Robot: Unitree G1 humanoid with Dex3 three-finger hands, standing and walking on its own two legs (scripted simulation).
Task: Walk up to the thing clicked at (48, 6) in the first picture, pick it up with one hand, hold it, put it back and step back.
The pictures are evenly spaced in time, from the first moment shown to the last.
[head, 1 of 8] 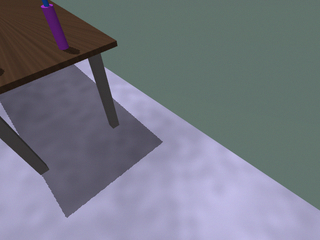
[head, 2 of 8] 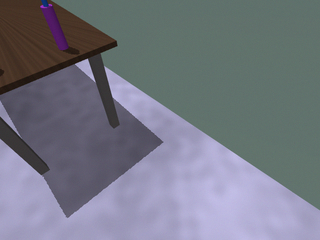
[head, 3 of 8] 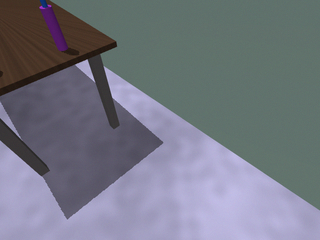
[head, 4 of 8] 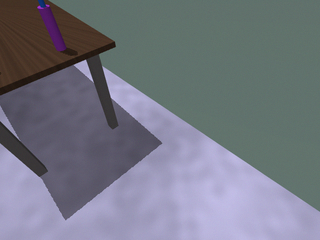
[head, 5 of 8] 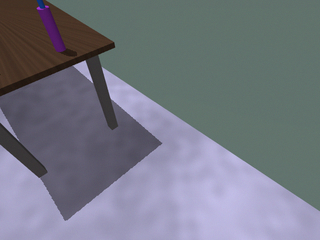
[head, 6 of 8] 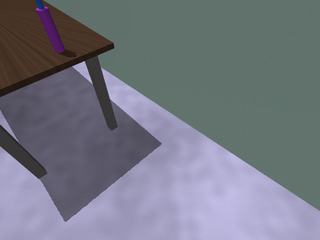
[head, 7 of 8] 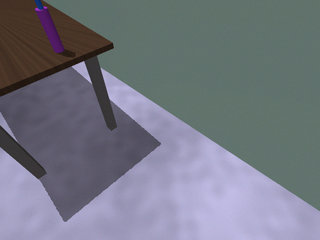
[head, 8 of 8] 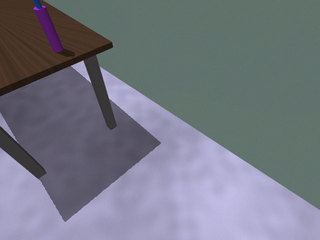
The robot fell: no
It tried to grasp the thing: no
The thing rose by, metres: 0.00
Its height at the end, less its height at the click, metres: +0.00
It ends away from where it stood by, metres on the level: 0.00
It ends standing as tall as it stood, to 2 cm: yes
